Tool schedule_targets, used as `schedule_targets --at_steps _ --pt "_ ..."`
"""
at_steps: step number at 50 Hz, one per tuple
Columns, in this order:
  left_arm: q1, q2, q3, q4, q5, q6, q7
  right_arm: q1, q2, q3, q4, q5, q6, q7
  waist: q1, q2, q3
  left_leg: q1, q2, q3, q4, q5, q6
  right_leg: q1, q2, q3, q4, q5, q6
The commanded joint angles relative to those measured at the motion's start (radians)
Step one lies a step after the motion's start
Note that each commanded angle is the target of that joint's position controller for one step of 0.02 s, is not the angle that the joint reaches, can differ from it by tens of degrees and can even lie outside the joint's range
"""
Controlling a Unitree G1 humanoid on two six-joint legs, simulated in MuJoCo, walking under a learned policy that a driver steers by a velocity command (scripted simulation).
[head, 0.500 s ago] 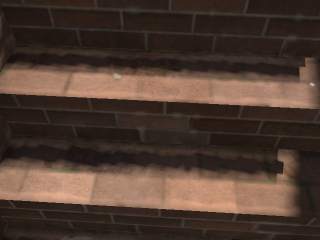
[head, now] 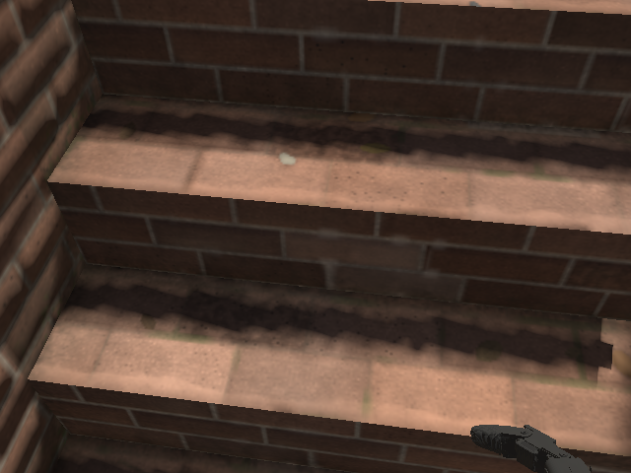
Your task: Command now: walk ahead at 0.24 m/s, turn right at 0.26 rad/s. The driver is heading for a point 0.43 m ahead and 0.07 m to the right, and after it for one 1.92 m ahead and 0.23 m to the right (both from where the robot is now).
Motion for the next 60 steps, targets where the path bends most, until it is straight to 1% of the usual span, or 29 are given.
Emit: schedule_targets --at_steps 1,2,8,13,16,18,20,21,23,24,25,26,29,32,33,34,35,36,37,38,39,40,42,45,47,50,52,53,60 --pt "-0.046 0.103 0.046 -0.069 0.001 -0.003 -0.007 -0.007 -0.095 -0.037 -0.064 0.001 -0.022 -0.005 -0.018 -0.013 -0.077 -0.031 0.171 -0.055 0.007 0.393 -0.030 0.076 -0.097 0.142 0.015 0.226 -0.010" --pt "-0.036 0.112 0.053 -0.059 0.005 -0.003 -0.008 0.010 -0.132 -0.053 -0.051 -0.002 -0.022 -0.003 -0.017 -0.016 -0.067 -0.037 0.173 -0.044 0.023 0.374 -0.035 0.051 -0.085 0.144 0.041 0.216 -0.015" --pt "-0.013 0.103 0.074 -0.048 -0.003 0.007 -0.017 0.030 -0.126 -0.071 -0.047 0.015 -0.004 -0.021 -0.016 0.003 -0.069 -0.033 0.188 0.001 0.056 0.325 -0.006 -0.041 -0.051 0.186 0.139 0.219 -0.024" --pt "0.018 0.118 0.093 -0.056 0.016 0.032 -0.021 0.041 -0.175 -0.092 -0.043 0.020 0.029 -0.035 -0.012 0.050 -0.083 -0.026 0.256 0.022 0.088 0.427 0.048 -0.104 0.002 0.174 0.256 0.126 -0.015" --pt "0.070 0.118 0.100 -0.059 0.016 0.037 -0.026 0.049 -0.206 -0.098 -0.036 0.025 0.045 -0.047 0.001 0.005 -0.042 -0.088 0.274 0.062 0.132 0.353 0.049 -0.096 0.010 0.207 0.263 0.135 -0.039" --pt "0.112 0.156 0.112 -0.063 0.025 0.041 -0.021 0.046 -0.198 -0.095 -0.044 0.028 0.059 -0.043 0.012 -0.109 -0.052 -0.132 0.197 0.151 0.266 0.155 -0.003 -0.092 -0.071 0.369 0.149 0.185 -0.096" --pt "0.102 0.219 0.123 -0.093 0.031 0.041 -0.008 0.027 -0.158 -0.084 -0.071 0.051 0.073 -0.036 0.035 -0.302 -0.067 -0.201 0.011 0.134 0.646 -0.389 -0.095 -0.111 -0.250 0.736 -0.105 0.477 -0.290" --pt "-0.004 0.226 0.107 -0.124 -0.005 0.016 -0.003 0.008 -0.193 -0.091 -0.046 0.076 0.052 -0.033 0.004 -0.215 -0.119 -0.308 0.022 -0.030 0.887 -0.471 -0.139 -0.041 -0.275 0.788 -0.016 0.542 -0.369" --pt "0.015 0.239 0.108 -0.108 0.004 0.003 0.010 0.040 -0.227 -0.097 -0.025 0.055 0.035 -0.023 -0.020 -0.006 -0.137 -0.478 0.056 -0.067 0.978 -0.421 -0.174 0.094 -0.277 0.708 0.046 0.697 -0.324" --pt "0.013 0.233 0.108 -0.106 -0.006 0.015 0.014 0.032 -0.224 -0.092 -0.020 0.043 0.033 -0.028 -0.021 0.020 -0.142 -0.485 0.063 -0.055 0.945 -0.388 -0.188 0.106 -0.250 0.672 0.053 0.674 -0.285" --pt "0.010 0.226 0.104 -0.104 -0.010 0.032 0.017 0.017 -0.202 -0.082 -0.018 0.040 0.035 -0.029 -0.023 0.004 -0.138 -0.459 0.054 -0.028 0.904 -0.365 -0.199 0.083 -0.216 0.636 0.051 0.666 -0.259" --pt "0.083 0.215 0.111 -0.061 0.031 0.051 0.013 0.041 -0.178 -0.072 -0.035 0.010 0.061 -0.029 -0.021 -0.020 -0.098 -0.356 0.059 0.079 0.829 -0.283 -0.154 0.012 -0.135 0.493 0.012 0.636 -0.224" --pt "0.054 0.192 0.109 -0.058 0.027 0.063 0.008 0.046 -0.167 -0.057 -0.034 0.040 0.079 -0.019 -0.023 -0.194 -0.064 -0.181 0.020 0.146 0.477 -0.353 -0.101 -0.074 -0.020 0.434 -0.071 0.239 -0.149" --pt "0.060 0.183 0.113 -0.068 0.018 0.064 0.006 0.118 -0.191 -0.062 -0.009 0.050 0.065 -0.030 -0.030 -0.258 -0.062 -0.051 0.047 0.125 0.154 -0.204 -0.042 -0.086 -0.055 0.539 -0.126 -0.052 -0.131" --pt "0.054 0.169 0.108 -0.071 0.004 0.062 0.006 0.167 -0.172 -0.057 0.020 0.042 0.054 -0.034 -0.057 -0.215 -0.059 0.052 0.051 0.143 -0.008 -0.071 -0.024 -0.139 -0.044 0.543 -0.113 -0.123 -0.109" --pt "0.070 0.128 0.101 -0.068 0.001 0.059 0.002 0.154 -0.156 -0.046 0.034 0.024 0.036 -0.036 -0.045 -0.092 -0.040 0.120 0.091 0.097 -0.072 -0.078 -0.031 -0.216 0.002 0.500 -0.031 -0.191 -0.071" --pt "0.041 0.089 0.096 -0.099 -0.012 0.058 -0.005 0.178 -0.202 -0.044 0.019 -0.009 0.017 -0.036 -0.083 0.157 -0.049 0.173 0.314 -0.207 -0.196 -0.336 0.013 -0.411 0.120 0.357 0.223 -0.287 -0.006" --pt "-0.025 0.123 0.108 -0.137 0.000 0.064 0.005 0.167 -0.285 -0.065 0.021 -0.020 0.007 -0.019 -0.103 0.265 0.068 -0.087 0.498 -0.437 -0.350 -0.361 0.089 -0.450 0.197 0.270 0.461 -0.259 0.036" --pt "0.069 0.134 0.112 -0.104 0.026 0.061 0.003 0.072 -0.218 -0.053 0.019 -0.015 -0.005 -0.010 0.004 0.131 0.105 -0.203 0.455 -0.381 -0.313 -0.345 0.119 -0.336 0.116 0.339 0.597 -0.153 0.039" --pt "0.146 0.129 0.111 -0.041 0.022 0.066 -0.014 -0.002 -0.149 -0.033 0.011 -0.007 -0.013 -0.004 0.055 0.091 0.084 -0.249 0.373 -0.239 -0.279 -0.284 0.119 -0.253 0.112 0.299 0.681 -0.099 0.045" --pt "0.194 0.128 0.112 -0.008 0.020 0.067 -0.024 -0.022 -0.136 -0.032 0.009 -0.007 -0.019 -0.002 0.068 0.093 0.058 -0.223 0.312 -0.141 -0.252 -0.178 0.107 -0.230 0.113 0.259 0.740 -0.072 0.053" --pt "0.120 0.145 0.112 -0.019 0.012 0.054 -0.036 -0.009 -0.131 -0.023 0.001 0.006 -0.032 -0.007 0.043 0.040 0.081 -0.144 0.285 -0.092 -0.256 -0.061 0.080 -0.281 0.093 0.264 0.604 -0.038 0.058" --pt "0.049 0.107 0.096 -0.022 0.006 0.041 -0.040 0.046 -0.157 -0.035 0.032 0.020 -0.047 -0.005 0.002 0.058 0.059 0.008 0.250 -0.037 -0.196 0.261 0.030 -0.262 0.081 0.206 0.378 -0.008 0.060" --pt "0.002 0.067 0.075 -0.024 -0.017 0.052 -0.034 0.122 -0.152 -0.037 0.064 0.036 -0.043 -0.014 -0.041 0.170 -0.060 0.184 0.271 -0.050 -0.115 0.521 0.018 -0.147 0.080 0.111 0.124 -0.095 0.036" --pt "0.004 0.062 0.070 -0.007 -0.011 0.043 -0.029 0.142 -0.151 -0.042 0.075 0.047 -0.031 -0.022 -0.040 0.175 -0.059 0.216 0.277 -0.073 -0.093 0.471 0.027 -0.090 0.067 0.106 -0.049 -0.034 0.014" --pt "0.038 0.061 0.062 0.034 0.011 0.014 -0.012 0.095 -0.127 -0.041 0.063 0.045 -0.034 -0.016 -0.010 0.081 -0.084 0.117 0.253 -0.067 -0.070 0.443 0.016 0.122 -0.028 0.188 -0.141 0.204 0.014" --pt "-0.020 0.079 0.063 0.038 0.003 -0.002 -0.012 0.106 -0.105 -0.039 0.066 0.048 -0.047 -0.002 -0.052 -0.070 -0.045 0.069 0.201 -0.019 -0.123 0.368 0.000 0.104 -0.064 0.221 -0.058 0.374 -0.005" --pt "-0.030 0.049 0.057 0.034 -0.009 -0.010 -0.015 0.068 -0.120 -0.041 0.074 0.042 -0.047 -0.003 -0.026 -0.055 -0.030 0.085 0.196 -0.011 -0.120 0.328 -0.002 0.080 -0.067 0.229 -0.091 0.355 -0.010" --pt "-0.052 0.044 0.055 0.060 -0.005 -0.026 -0.011 0.005 -0.112 -0.049 0.099 0.041 -0.039 0.003 -0.020 -0.033 -0.045 0.124 0.204 -0.014 -0.140 0.329 -0.013 0.090 -0.077 0.232 -0.146 0.370 -0.014"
